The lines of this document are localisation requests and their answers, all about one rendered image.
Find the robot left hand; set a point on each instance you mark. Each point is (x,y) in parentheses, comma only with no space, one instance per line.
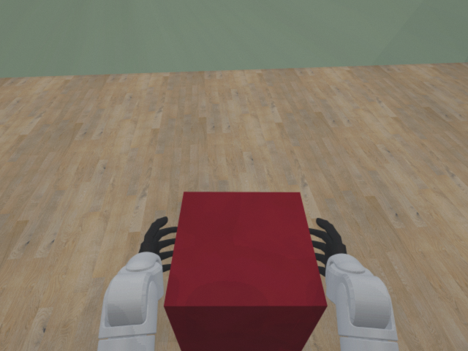
(151,240)

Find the carton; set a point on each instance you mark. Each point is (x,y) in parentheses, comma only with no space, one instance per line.
(243,276)

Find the robot left forearm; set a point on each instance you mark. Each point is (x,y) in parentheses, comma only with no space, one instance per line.
(129,309)

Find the robot right forearm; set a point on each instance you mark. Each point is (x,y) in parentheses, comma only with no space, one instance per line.
(363,306)

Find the robot right hand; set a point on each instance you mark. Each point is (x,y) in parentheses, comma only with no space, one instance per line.
(333,241)

